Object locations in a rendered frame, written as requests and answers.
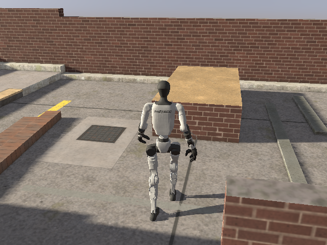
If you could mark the right robot shin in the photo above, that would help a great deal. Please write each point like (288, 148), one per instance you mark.
(173, 179)

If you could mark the right robot forearm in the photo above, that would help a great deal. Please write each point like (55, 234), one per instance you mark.
(189, 139)

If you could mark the robot left foot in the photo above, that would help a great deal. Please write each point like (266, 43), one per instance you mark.
(153, 215)

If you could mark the left robot forearm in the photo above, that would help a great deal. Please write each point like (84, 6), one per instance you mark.
(140, 131)

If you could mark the robot left upper arm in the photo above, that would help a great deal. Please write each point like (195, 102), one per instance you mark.
(145, 114)

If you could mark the robot right hand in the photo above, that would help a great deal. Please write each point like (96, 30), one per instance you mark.
(193, 155)

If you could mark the robot right upper arm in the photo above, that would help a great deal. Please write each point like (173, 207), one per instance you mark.
(181, 115)

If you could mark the robot left hand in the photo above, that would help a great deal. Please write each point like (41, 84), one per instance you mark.
(144, 136)

